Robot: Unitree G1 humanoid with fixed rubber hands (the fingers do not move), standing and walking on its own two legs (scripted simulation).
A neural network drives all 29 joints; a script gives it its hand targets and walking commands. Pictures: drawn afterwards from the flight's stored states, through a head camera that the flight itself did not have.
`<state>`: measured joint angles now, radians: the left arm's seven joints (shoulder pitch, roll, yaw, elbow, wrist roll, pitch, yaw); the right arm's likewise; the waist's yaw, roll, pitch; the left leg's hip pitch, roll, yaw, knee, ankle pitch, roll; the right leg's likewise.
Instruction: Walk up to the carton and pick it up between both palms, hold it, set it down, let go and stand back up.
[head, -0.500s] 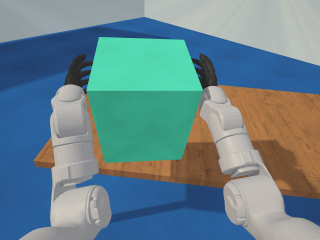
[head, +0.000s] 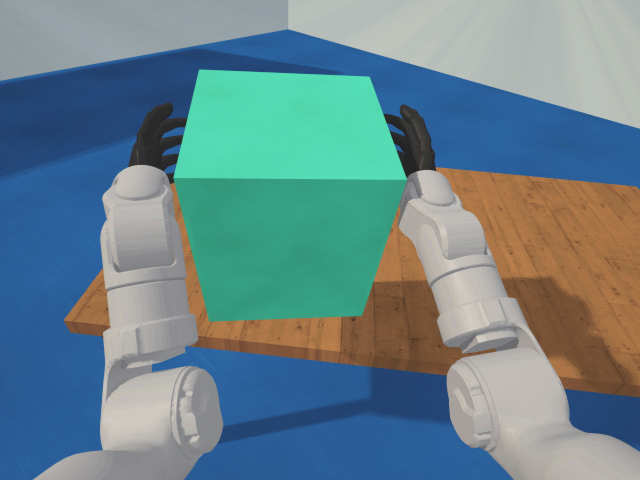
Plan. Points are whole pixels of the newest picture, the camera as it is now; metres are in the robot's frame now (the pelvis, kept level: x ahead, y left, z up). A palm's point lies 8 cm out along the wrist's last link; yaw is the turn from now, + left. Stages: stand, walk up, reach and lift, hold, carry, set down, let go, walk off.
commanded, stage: hold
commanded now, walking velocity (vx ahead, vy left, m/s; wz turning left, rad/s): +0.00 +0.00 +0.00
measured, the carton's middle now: (287, 202) +0.39 +0.01 +0.18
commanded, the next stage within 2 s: none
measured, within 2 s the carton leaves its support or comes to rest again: neither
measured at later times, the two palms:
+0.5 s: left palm (148, 176) +0.36 +0.16 +0.25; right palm (413, 173) +0.36 -0.14 +0.24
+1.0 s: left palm (147, 172) +0.36 +0.16 +0.25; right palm (415, 173) +0.36 -0.14 +0.24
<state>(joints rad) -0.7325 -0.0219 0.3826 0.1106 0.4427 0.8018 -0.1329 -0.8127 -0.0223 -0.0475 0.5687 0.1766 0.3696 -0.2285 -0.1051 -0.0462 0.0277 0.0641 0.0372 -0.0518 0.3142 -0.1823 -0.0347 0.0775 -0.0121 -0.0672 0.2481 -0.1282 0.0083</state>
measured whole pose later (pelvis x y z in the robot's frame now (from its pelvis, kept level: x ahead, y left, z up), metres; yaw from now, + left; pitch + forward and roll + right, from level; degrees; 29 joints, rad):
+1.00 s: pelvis +0.00 +0.00 +0.00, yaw +0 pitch -11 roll -1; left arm -0.75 -0.02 0.39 0.13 0.45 0.81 -0.14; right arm -0.82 -0.01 -0.06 0.58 0.16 0.38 -0.23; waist -0.10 -0.05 0.02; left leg 0.06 0.04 -0.05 0.31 -0.17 -0.03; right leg 0.07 -0.01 -0.07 0.25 -0.12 0.01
